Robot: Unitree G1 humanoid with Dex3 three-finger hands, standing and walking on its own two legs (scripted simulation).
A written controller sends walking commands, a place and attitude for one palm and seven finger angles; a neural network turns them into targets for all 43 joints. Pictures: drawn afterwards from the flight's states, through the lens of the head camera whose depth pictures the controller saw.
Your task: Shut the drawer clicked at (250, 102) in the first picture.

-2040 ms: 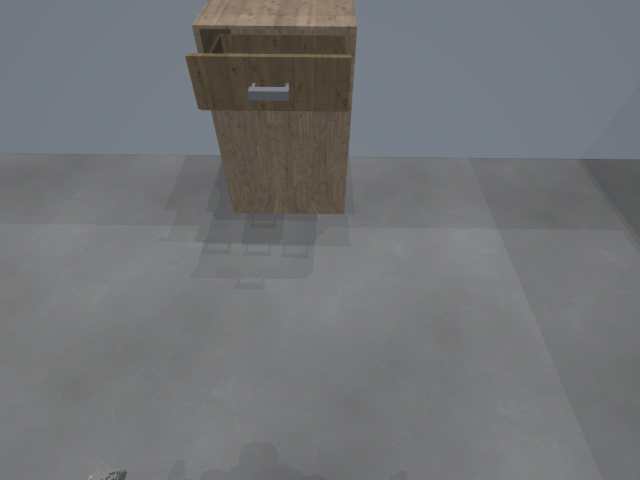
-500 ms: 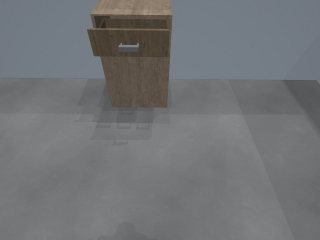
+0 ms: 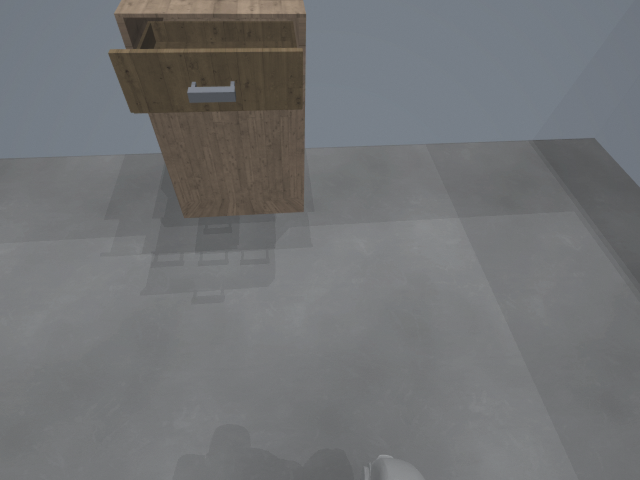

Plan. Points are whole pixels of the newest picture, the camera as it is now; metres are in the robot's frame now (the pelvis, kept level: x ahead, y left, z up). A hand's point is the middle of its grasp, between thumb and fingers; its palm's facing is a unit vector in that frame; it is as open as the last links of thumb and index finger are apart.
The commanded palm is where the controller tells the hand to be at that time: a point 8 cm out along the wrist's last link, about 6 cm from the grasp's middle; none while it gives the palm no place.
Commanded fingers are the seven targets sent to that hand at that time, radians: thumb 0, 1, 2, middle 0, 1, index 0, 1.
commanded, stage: walk to a spot facing it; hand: left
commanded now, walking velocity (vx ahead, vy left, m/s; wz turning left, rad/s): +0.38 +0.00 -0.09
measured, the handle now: (212, 89) +0.98 +0.30 -0.06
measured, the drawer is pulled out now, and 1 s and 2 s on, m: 0.20 0.20 0.20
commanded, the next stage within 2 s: take the last steps up to it in 0.42 s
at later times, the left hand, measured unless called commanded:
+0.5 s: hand (227, 449) +0.19 +0.14 -0.17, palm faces +0.11 -0.98 -0.17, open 7.2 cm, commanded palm none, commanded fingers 0.00 0.90 0.90 -0.20 -0.30 -0.20 -0.30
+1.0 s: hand (208, 349) +0.34 +0.20 -0.17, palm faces +0.15 -0.97 -0.17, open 7.3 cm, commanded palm none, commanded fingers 0.00 0.90 0.90 -0.20 -0.30 -0.20 -0.30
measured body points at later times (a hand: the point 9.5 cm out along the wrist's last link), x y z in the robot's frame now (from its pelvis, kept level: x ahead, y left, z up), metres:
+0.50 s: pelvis +0.19 -0.03 +0.00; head +0.18 -0.02 +0.45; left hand +0.19 +0.19 -0.16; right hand +0.27 -0.27 -0.14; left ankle +0.28 +0.10 -0.68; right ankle +0.18 -0.12 -0.74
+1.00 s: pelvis +0.34 +0.02 +0.01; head +0.33 +0.03 +0.46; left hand +0.34 +0.25 -0.15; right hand +0.34 -0.20 -0.15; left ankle +0.33 +0.10 -0.74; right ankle +0.43 -0.12 -0.69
